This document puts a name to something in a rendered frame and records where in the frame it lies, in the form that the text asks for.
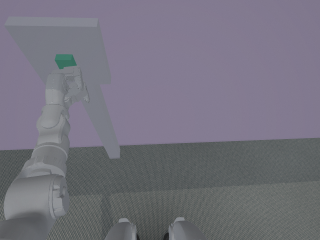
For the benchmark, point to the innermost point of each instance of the left robot hand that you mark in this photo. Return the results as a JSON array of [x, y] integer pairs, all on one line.
[[57, 90]]

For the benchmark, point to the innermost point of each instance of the right robot thigh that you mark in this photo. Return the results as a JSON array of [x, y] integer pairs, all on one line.
[[185, 230]]

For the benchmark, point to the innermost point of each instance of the robot left forearm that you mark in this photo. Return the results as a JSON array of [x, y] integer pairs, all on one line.
[[52, 147]]

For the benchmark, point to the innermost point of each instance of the robot left shin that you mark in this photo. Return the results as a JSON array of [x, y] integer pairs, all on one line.
[[123, 220]]

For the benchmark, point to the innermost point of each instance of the button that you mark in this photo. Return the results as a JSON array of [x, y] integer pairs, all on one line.
[[65, 60]]

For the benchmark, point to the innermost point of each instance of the left robot upper arm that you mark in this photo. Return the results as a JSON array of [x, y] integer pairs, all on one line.
[[33, 205]]

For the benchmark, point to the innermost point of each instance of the panel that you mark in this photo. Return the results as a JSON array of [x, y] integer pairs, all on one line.
[[42, 38]]

